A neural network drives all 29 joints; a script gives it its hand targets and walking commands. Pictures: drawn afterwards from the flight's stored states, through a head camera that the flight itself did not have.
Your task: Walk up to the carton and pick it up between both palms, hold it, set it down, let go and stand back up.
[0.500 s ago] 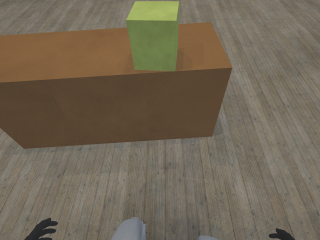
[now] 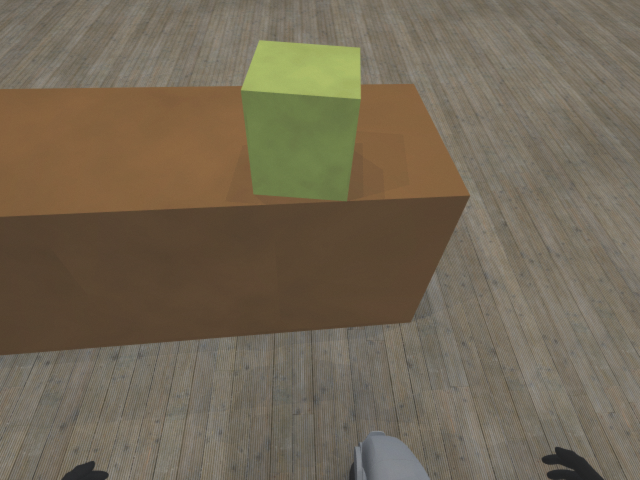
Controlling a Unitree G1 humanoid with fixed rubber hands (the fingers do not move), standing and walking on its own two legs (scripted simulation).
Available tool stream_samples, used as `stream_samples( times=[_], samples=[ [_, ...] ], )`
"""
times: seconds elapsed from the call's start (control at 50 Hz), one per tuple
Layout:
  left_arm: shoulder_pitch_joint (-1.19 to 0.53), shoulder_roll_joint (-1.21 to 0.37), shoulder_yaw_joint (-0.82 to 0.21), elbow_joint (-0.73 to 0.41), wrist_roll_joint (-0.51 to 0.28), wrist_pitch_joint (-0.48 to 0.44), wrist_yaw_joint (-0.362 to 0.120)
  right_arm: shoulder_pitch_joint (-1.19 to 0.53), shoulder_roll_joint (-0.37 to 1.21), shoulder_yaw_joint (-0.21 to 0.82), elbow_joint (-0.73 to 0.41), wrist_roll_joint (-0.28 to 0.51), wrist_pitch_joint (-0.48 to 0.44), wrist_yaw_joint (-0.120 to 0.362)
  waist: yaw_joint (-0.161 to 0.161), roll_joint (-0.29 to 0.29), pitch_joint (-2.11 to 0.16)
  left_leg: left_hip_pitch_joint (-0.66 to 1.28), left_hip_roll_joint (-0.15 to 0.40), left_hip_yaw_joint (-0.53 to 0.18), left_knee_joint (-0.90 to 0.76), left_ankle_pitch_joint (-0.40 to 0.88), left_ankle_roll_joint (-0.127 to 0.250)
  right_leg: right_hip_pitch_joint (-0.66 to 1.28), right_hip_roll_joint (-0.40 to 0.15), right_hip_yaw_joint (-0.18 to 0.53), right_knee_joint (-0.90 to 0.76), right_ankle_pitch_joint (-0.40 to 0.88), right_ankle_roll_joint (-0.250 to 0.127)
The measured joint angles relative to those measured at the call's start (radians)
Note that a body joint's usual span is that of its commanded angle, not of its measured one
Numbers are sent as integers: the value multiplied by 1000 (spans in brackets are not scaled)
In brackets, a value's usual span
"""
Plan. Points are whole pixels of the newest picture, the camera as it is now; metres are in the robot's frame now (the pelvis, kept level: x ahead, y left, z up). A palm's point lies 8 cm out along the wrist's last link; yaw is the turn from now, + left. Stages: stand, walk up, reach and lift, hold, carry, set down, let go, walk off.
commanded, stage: walk up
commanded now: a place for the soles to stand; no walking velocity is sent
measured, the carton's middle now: (304, 123) +0.78 +0.00 -0.01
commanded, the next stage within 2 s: none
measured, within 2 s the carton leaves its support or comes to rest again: neither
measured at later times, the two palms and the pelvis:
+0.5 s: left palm (58, 415) +0.23 +0.34 -0.08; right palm (495, 328) +0.33 -0.29 -0.08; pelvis +0.19 +0.01 -0.01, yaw +4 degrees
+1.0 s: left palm (111, 314) +0.37 +0.31 -0.08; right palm (490, 298) +0.39 -0.31 -0.09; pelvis +0.26 +0.00 +0.01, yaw +2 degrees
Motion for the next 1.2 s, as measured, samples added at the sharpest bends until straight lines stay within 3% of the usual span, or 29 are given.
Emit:
stream_samples(
  times=[0.08, 0.12, 0.18, 0.22, 0.3, 0.42, 0.46, 0.5, 0.56, 0.6, 0.66, 0.7, 0.74, 0.84, 1.2],
  samples=[
    [-14, 13, 6, -11, 2, -15, 0, 30, -14, -2, 26, 2, 17, 11, -12, 30, -14, 30, 34, 3, 72, -100, -22, 78, 18, -26, -128, 66, -18],
    [-31, 17, 8, -17, 4, -31, 13, 30, -16, -8, 51, 6, 29, 13, -14, 73, -8, -13, 69, -41, 211, -156, -1, 80, 48, -55, -82, 79, -6],
    [-46, 9, -5, -28, -4, -48, 43, 6, -11, -9, 87, 21, 54, 9, -3, 97, 2, -148, -11, -155, 503, -195, 12, 102, 48, -67, -50, 11, -4],
    [-42, 0, -15, -35, -3, -51, 59, -8, -6, -10, 95, 26, 53, 4, 5, 111, 8, -219, -42, -174, 567, -167, 12, 143, 41, -75, -81, 3, 0],
    [-16, -4, -18, -41, -2, -50, 66, -24, 17, -9, 90, 16, 50, 17, 24, 118, 5, -299, -30, -151, 441, -83, -4, 230, 24, -94, -159, -6, 6],
    [30, 19, -16, -33, -8, -46, 58, -62, 40, -1, 76, 12, 45, 39, 58, 87, 0, -275, 10, -99, 108, 125, -8, 319, -6, -114, -188, -62, 41],
    [40, 27, -21, -21, -14, -37, 53, -75, 32, -3, 71, 13, 35, 32, 65, 78, -5, -225, -1, -98, 13, 202, 1, 316, -20, -111, -128, -117, 61],
    [25, 32, -20, 9, -24, -22, 51, -107, 34, -4, 78, 9, 28, 15, 62, 42, 7, -232, -30, -84, 66, 180, 0, 281, -48, -82, -6, -183, 46],
    [-6, 33, -24, 47, -36, 13, 60, -144, 41, 8, 72, 11, 23, -7, 54, 21, 21, -227, -32, -81, 115, 103, 12, 193, 8, -1, 209, -294, 16],
    [-25, 33, -23, 67, -36, 17, 68, -158, 45, 19, 66, 11, 23, -17, 47, 10, 29, -208, -26, -80, 107, 92, 10, 151, 34, 22, 252, -309, 4],
    [-45, 24, -23, 93, -36, 10, 73, -184, 45, 30, 72, 13, 32, -21, 37, 6, 29, -187, -12, -75, 100, 79, -4, 144, 37, 18, 122, -259, -2],
    [-54, 20, -26, 111, -32, 3, 74, -203, 41, 35, 84, 20, 42, -18, 35, 12, 25, -186, 0, -72, 119, 59, -16, 175, 37, 4, -35, -133, -8],
    [-75, 12, -30, 139, -25, 0, 73, -221, 38, 39, 108, 31, 48, -13, 32, 34, 28, -185, 19, -83, 146, 34, -29, 198, 51, -7, -84, -18, 24],
    [-144, -14, -53, 213, -43, -12, 56, -242, 51, 50, 209, 54, 56, -1, 35, 43, 12, -111, 8, -73, 29, 71, -38, 249, 42, -4, -152, -41, 48],
    [-335, -55, -48, 457, -53, -29, 62, -330, 93, 28, 504, 45, 27, -5, 16, 58, -20, 28, 14, -45, -250, 191, -49, 367, 57, 9, -411, 79, 38]
  ],
)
